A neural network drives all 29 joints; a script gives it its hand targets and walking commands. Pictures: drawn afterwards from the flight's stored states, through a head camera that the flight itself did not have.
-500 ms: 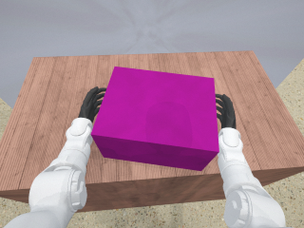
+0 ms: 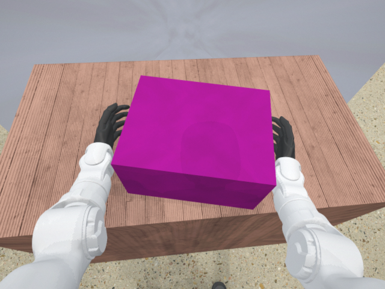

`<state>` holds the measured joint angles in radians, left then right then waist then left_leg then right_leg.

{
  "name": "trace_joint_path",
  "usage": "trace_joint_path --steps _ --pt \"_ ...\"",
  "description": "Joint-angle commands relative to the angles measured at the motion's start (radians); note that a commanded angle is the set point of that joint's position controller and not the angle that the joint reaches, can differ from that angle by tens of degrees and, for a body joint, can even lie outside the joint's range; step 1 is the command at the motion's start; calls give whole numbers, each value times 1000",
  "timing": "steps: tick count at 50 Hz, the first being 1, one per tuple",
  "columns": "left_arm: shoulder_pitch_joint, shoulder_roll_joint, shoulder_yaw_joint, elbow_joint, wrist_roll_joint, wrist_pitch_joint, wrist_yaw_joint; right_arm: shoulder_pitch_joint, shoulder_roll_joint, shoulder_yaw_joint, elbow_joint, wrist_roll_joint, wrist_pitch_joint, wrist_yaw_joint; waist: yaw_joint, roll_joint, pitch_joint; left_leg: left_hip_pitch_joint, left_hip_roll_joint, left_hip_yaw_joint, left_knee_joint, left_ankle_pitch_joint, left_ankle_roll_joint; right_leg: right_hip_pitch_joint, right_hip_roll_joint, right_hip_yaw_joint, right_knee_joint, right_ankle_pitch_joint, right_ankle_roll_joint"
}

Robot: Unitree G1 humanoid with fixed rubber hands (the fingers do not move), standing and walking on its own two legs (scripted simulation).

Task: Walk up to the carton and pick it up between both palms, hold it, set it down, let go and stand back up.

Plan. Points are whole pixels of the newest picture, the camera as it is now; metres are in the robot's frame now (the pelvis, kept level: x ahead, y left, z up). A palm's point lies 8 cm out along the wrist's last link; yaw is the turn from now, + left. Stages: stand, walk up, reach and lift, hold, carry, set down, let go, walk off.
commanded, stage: set down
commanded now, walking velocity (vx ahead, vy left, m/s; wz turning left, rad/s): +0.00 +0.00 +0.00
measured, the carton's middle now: (197, 142) +0.42 -0.01 +0.00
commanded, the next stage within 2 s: none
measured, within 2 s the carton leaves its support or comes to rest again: neither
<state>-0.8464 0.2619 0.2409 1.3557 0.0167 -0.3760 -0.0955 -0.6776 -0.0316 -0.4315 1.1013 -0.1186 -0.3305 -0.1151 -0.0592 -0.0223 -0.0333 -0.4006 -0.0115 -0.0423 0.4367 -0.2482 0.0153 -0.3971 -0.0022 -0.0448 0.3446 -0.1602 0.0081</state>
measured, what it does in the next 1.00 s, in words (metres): shifts its weight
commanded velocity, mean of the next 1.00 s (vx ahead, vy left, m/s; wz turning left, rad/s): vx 0.00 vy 0.00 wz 0.00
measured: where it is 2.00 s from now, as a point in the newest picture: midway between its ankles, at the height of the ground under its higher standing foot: outside the picture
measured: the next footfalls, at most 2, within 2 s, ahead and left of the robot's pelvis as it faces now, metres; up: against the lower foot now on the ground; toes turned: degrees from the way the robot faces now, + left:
none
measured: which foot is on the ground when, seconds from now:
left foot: down 0.00-1.00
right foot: down 0.00-1.00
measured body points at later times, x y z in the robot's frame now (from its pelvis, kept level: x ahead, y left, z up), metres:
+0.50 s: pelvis -0.03 +0.02 -0.02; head +0.05 +0.05 +0.43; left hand +0.42 +0.22 +0.02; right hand +0.37 -0.20 +0.01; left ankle -0.03 +0.11 -0.74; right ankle -0.01 -0.13 -0.74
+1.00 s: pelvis -0.06 +0.01 -0.02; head +0.01 +0.04 +0.42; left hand +0.38 +0.22 +0.00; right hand +0.31 -0.22 -0.01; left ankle -0.03 +0.11 -0.74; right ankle -0.01 -0.13 -0.74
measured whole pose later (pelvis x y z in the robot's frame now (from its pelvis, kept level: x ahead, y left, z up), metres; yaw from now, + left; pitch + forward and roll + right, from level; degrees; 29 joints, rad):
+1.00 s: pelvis -0.06 +0.01 -0.02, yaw -1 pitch +16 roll -3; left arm -0.84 0.34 -0.06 1.42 -0.29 -0.33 -0.06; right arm -0.60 -0.17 -0.07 1.15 0.31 -0.30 -0.13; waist -0.07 -0.01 -0.17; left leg -0.69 -0.01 -0.04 0.68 -0.28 0.01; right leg -0.66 0.00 -0.05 0.55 -0.17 0.01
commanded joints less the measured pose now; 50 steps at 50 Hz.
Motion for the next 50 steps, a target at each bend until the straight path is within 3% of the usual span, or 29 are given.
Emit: trace_joint_path --steps 1,5,9,13,17,22,24,28,33,41,46,49,50 --pt "-623 191 -170 -75 -181 -64 45 -473 -120 232 -20 137 -56 -24 -102 82 -784 -136 2 69 89 409 -66 333 -7 31 188 581 27" --pt "-632 231 -261 -64 -257 -70 50 -496 -208 256 -15 210 -65 -34 -117 131 -909 -40 2 56 173 546 -104 248 7 11 205 604 6" --pt "-665 259 -311 -67 -306 -60 56 -541 -267 283 -29 270 -64 -25 -88 172 -963 -5 11 53 228 639 -141 146 14 -3 194 554 -21" --pt "-658 303 -341 -27 -339 -39 64 -548 -336 305 22 317 -53 -20 -88 198 -911 -2 11 46 238 609 -156 89 24 -10 191 476 -32" --pt "-619 299 -376 16 -359 -17 60 -537 -364 334 39 354 -44 -14 -88 182 -839 -6 13 40 240 560 -156 28 27 -16 192 422 -29" --pt "-592 312 -380 -23 -371 -12 56 -514 -392 356 27 392 -44 -8 -70 180 -834 13 14 38 244 566 -160 -26 34 -29 197 382 -28" --pt "-630 303 -415 -19 -390 -18 57 -555 -415 333 36 394 -34 -4 -88 198 -828 25 18 31 243 525 -163 -97 37 -42 194 302 -32" --pt "-576 285 -439 -63 -393 -13 58 -495 -427 339 21 409 -29 4 -83 229 -826 70 31 13 233 501 -173 -145 42 -54 193 250 -39" --pt "-561 296 -449 -80 -401 -21 55 -484 -449 331 -6 421 -21 5 -86 228 -821 51 25 1 232 410 -159 -162 46 -61 223 219 -31" --pt "-445 327 -418 -106 -392 -17 33 -388 -430 389 -110 456 -32 -7 -59 195 -829 34 4 10 253 420 -136 -103 45 -56 261 272 -13" --pt "-399 369 -380 -197 -399 -19 23 -345 -411 420 -248 479 -38 -16 -33 153 -848 22 -13 25 257 418 -117 -18 41 -41 260 294 -3" --pt "-357 396 -365 -257 -411 -16 22 -299 -416 424 -314 480 -19 -20 -37 150 -837 12 -19 24 243 379 -107 18 42 -35 259 274 -3" --pt "-429 415 -378 -251 -426 -14 28 -361 -432 402 -307 475 -1 -19 -49 165 -818 -28 -16 19 232 308 -100 2 39 -33 263 215 -4"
